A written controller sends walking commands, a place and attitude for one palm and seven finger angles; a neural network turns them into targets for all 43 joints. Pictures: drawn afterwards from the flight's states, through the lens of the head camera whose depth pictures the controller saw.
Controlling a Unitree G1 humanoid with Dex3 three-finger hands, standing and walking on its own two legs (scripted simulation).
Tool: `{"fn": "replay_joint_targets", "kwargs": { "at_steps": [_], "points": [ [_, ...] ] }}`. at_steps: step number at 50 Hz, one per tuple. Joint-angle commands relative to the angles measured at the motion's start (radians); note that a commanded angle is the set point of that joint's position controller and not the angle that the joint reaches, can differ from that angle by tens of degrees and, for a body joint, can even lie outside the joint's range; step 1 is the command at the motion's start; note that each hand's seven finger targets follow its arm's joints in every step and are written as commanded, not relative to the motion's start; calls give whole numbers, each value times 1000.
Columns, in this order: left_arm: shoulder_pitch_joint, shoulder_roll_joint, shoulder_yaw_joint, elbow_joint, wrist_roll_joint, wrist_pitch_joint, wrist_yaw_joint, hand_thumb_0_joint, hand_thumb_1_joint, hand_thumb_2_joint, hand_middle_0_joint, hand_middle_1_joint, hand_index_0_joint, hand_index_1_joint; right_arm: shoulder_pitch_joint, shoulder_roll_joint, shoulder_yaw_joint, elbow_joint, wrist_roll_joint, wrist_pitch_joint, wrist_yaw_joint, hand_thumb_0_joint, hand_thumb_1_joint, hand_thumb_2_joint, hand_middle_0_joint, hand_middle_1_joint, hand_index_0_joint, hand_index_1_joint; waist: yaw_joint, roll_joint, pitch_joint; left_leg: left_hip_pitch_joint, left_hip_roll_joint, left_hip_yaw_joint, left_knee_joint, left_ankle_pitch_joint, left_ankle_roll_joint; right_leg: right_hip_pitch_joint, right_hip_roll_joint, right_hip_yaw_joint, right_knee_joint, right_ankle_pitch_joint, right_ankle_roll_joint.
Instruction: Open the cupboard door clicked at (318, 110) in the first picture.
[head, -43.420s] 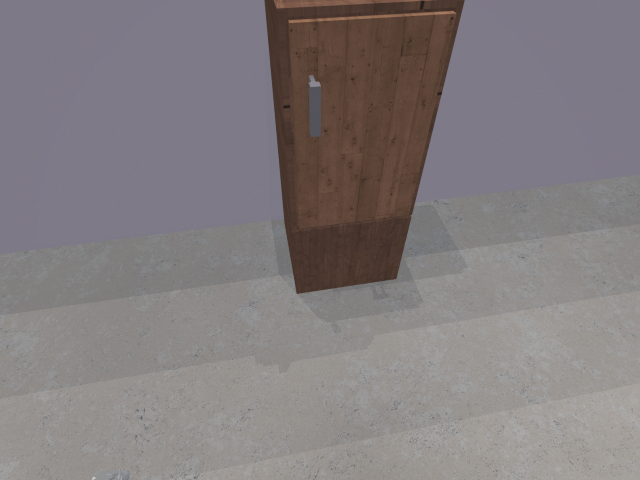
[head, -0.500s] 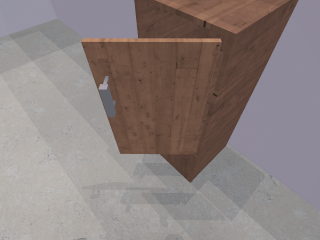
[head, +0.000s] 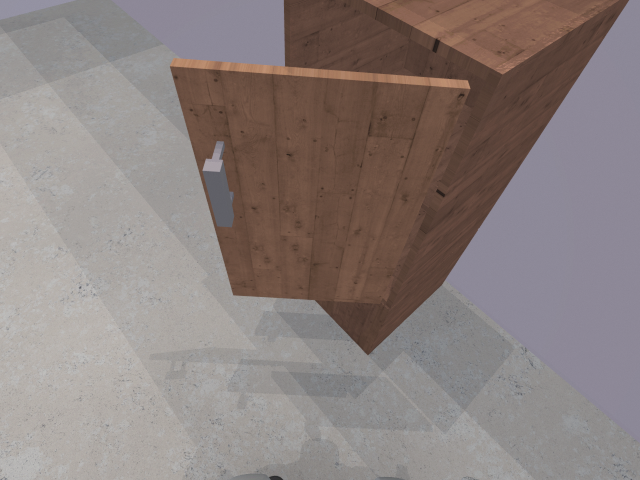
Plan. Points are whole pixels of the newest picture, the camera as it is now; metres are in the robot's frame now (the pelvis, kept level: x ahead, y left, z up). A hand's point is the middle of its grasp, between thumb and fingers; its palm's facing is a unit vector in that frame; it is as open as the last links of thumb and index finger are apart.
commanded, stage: come to a stop and stand still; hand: left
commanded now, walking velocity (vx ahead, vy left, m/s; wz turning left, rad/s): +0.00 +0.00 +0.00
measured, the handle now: (222, 185) +0.49 +0.19 +0.03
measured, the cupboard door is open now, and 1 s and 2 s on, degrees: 46 46 46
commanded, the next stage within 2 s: look again from close up in 1.02 s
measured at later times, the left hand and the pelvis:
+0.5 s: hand out of the picture -0.01 +0.18 -0.18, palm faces +0.04 -0.97 -0.23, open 7.4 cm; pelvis -0.06 -0.02 -0.01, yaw +3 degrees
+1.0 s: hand out of the picture -0.09 +0.21 -0.18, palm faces +0.05 -0.97 -0.25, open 7.4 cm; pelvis -0.07 +0.00 +0.00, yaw +3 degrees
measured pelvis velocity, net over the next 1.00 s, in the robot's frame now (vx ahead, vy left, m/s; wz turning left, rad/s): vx -0.07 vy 0.00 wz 0.04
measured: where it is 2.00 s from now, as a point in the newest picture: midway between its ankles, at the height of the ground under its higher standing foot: outside the picture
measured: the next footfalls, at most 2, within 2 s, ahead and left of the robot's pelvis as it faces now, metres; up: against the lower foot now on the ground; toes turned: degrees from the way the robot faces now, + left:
right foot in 0.08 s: -0.01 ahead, -0.15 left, +0.00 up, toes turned +1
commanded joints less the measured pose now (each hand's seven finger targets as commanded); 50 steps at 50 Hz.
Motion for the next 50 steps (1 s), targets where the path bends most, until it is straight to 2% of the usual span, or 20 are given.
{"fn": "replay_joint_targets", "kwargs": {
  "at_steps": [1,2,4,5,6,7,9,12,13,17,21,23,25,28,30,33,41,43,49,50],
  "points": [
    [132,84,-4,-121,5,-44,1,0,900,900,-200,-300,-200,-300,93,-213,-63,-121,0,-30,9,0,-900,-900,200,300,200,300,-16,178,-321,268,199,-233,57,491,41,47,7,-32,-467,192,-35],
    [140,96,0,-125,6,-54,4,0,900,900,-200,-300,-200,-300,108,-182,-58,-125,7,-29,8,0,-900,-900,200,300,200,300,-23,131,-294,197,164,-203,85,392,19,90,-9,-9,-523,292,-55],
    [128,136,2,-146,14,-63,9,0,900,900,-200,-300,-200,-300,107,-128,-43,-144,10,-30,16,0,-900,-900,200,300,200,300,-28,29,-186,25,62,-131,115,101,-25,92,-121,117,-530,398,-117],
    [116,169,6,-158,17,-62,8,0,900,900,-200,-300,-200,-300,97,-127,-45,-151,9,-28,21,0,-900,-900,200,300,200,300,-38,16,-154,15,25,-111,123,17,-33,46,-144,144,-523,355,-135],
    [95,190,15,-164,16,-66,9,0,900,900,-200,-300,-200,-300,80,-146,-47,-154,0,-25,19,0,-900,-900,200,300,200,300,-33,-112,-140,-32,23,-97,162,42,-33,72,-128,143,-508,448,-139],
    [89,189,18,-168,13,-71,12,0,900,900,-200,-300,-200,-300,76,-153,-47,-158,-1,-26,18,0,-900,-900,200,300,200,300,-26,-189,-129,-71,15,-92,171,10,-33,101,-145,148,-497,536,-145],
    [93,167,7,-172,9,-71,13,0,900,900,-200,-300,-200,-300,90,-132,-37,-141,2,-25,22,0,-900,-900,200,300,200,300,-33,-126,-118,-27,13,-88,139,-12,-34,72,-153,144,-492,480,-145],
    [83,176,3,-172,7,-63,9,0,900,900,-200,-300,-200,-300,99,-165,-40,-120,3,-17,29,0,-900,-900,200,300,200,300,-41,-5,-34,21,46,-127,81,-41,-29,-63,-102,110,-531,153,-113],
    [87,182,3,-170,6,-64,7,0,900,900,-200,-300,-200,-300,94,-181,-41,-119,3,-17,31,0,-900,-900,200,300,200,300,-35,-5,-11,0,56,-145,56,-70,-25,-67,-87,101,-541,99,-107],
    [102,197,2,-144,6,-69,2,0,900,900,-200,-300,-200,-300,102,-215,-37,-93,3,-21,33,0,-900,-900,200,300,200,300,-30,21,-8,-25,65,-173,-8,-157,-23,-46,-71,93,-564,11,-102],
    [126,200,2,-111,6,-73,-3,0,900,900,-200,-300,-200,-300,104,-236,-35,-65,4,-28,33,0,-900,-900,200,300,200,300,-20,58,-36,-33,80,-200,-66,-205,-18,2,-63,80,-569,22,-96],
    [129,206,3,-95,5,-75,-6,0,900,900,-200,-300,-200,-300,106,-246,-37,-53,4,-30,32,0,-900,-900,200,300,200,300,-20,41,-40,-27,81,-202,-76,-213,-21,1,-68,81,-581,10,-98],
    [136,203,2,-79,7,-76,-7,0,900,900,-200,-300,-200,-300,116,-251,-36,-37,5,-33,31,0,-900,-900,200,300,200,300,-21,54,-61,-13,85,-208,-88,-214,-19,14,-65,76,-584,24,-96],
    [145,210,3,-53,7,-75,-11,0,900,900,-200,-300,-200,-300,114,-273,-39,-15,6,-36,30,0,-900,-900,200,300,200,300,-17,77,-53,-24,95,-228,-130,-263,-20,24,-61,63,-578,25,-93],
    [154,214,2,-37,8,-75,-11,0,900,900,-200,-300,-200,-300,111,-279,-40,-6,8,-35,30,0,-900,-900,200,300,200,300,-14,60,-40,-34,97,-230,-144,-280,-20,29,-61,63,-587,18,-92],
    [173,212,2,-10,9,-73,-13,0,900,900,-200,-300,-200,-300,103,-291,-44,12,8,-33,29,0,-900,-900,200,300,200,300,-11,72,-36,-31,100,-236,-171,-317,-23,23,-58,56,-580,8,-89],
    [198,213,-4,35,10,-74,-16,0,900,900,-200,-300,-200,-300,85,-295,-44,42,13,-30,28,0,-900,-900,200,300,200,300,-11,30,-45,6,93,-227,-169,-290,-29,16,-71,71,-602,12,-87],
    [195,217,-3,40,11,-72,-16,0,900,900,-200,-300,-200,-300,80,-301,-45,49,13,-28,29,0,-900,-900,200,300,200,300,-13,29,-38,8,93,-229,-179,-312,-32,4,-70,70,-603,-12,-86],
    [204,211,-8,58,12,-75,-14,0,900,900,-200,-300,-200,-300,59,-300,-44,63,17,-32,30,0,-900,-900,200,300,200,300,-10,39,-60,29,101,-240,-201,-295,-29,35,-65,66,-596,44,-78],
    [202,209,-9,61,13,-73,-13,0,900,900,-200,-300,-200,-300,52,-302,-44,65,17,-31,30,0,-900,-900,200,300,200,300,-8,34,-40,14,102,-241,-209,-312,-30,28,-67,66,-600,34,-76]
  ]
}}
